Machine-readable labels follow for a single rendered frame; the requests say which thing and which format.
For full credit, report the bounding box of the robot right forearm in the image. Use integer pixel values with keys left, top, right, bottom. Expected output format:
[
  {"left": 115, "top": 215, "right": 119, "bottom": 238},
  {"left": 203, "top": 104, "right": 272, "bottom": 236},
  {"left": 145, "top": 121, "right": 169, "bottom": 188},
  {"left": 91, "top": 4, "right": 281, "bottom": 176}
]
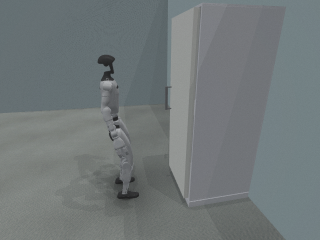
[{"left": 102, "top": 107, "right": 120, "bottom": 140}]

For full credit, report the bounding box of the robot head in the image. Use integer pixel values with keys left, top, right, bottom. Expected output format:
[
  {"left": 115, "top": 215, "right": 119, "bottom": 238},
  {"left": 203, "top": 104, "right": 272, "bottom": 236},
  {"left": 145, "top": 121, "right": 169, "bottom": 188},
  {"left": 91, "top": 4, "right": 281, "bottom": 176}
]
[{"left": 97, "top": 54, "right": 115, "bottom": 81}]

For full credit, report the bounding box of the fridge door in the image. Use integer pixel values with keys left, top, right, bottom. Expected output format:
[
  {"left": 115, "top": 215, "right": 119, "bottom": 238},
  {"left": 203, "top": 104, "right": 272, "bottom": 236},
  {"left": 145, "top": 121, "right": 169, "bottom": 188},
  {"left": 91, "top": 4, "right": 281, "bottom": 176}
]
[{"left": 169, "top": 7, "right": 201, "bottom": 199}]

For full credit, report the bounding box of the right robot shin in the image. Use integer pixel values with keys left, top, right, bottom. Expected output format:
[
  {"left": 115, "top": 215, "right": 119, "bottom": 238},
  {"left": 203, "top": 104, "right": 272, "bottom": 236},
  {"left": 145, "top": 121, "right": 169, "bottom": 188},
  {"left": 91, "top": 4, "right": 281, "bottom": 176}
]
[{"left": 121, "top": 161, "right": 134, "bottom": 194}]

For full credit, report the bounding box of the robot right hand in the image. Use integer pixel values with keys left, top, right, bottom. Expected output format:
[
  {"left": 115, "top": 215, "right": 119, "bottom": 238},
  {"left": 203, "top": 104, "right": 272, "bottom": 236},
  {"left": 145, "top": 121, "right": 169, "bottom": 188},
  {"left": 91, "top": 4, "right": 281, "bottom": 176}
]
[{"left": 113, "top": 137, "right": 129, "bottom": 158}]

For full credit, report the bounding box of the handle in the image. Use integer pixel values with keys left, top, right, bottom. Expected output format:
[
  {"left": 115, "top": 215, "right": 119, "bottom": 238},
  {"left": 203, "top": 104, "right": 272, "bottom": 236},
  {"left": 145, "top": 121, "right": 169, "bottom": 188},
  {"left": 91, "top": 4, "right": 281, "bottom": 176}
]
[{"left": 165, "top": 86, "right": 171, "bottom": 110}]

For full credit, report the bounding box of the robot right upper arm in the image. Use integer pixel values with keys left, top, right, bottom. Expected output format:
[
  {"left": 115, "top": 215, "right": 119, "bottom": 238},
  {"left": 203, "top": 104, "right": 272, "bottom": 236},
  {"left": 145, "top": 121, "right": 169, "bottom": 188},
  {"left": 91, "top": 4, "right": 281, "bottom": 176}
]
[{"left": 100, "top": 81, "right": 113, "bottom": 114}]

